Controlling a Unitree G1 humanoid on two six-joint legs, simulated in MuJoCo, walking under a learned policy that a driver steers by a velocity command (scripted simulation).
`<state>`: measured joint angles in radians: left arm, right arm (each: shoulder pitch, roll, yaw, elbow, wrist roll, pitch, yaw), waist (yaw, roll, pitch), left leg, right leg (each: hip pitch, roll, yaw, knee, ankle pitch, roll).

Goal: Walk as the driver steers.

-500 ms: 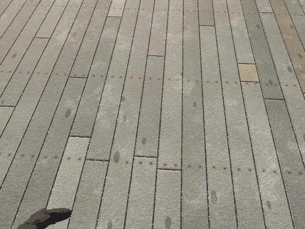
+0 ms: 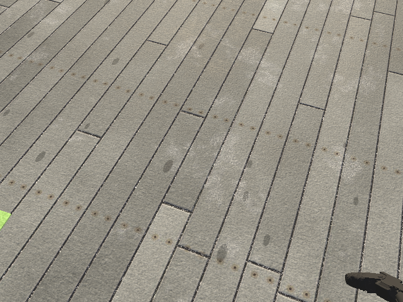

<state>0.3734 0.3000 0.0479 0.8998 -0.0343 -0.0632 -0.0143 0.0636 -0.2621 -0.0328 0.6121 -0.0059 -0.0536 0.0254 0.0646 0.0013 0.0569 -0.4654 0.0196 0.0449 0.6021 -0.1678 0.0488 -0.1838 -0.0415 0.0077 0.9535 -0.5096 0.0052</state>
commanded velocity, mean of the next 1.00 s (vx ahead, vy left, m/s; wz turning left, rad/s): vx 0.40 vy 0.00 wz -0.50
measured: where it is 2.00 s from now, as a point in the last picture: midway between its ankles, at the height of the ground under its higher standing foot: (267, 275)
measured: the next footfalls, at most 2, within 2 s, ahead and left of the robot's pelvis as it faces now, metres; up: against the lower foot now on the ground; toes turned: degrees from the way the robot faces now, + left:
right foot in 0.46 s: +0.39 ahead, -0.17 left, +0.00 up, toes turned -18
left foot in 0.92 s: +0.69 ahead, -0.10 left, +0.00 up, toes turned -36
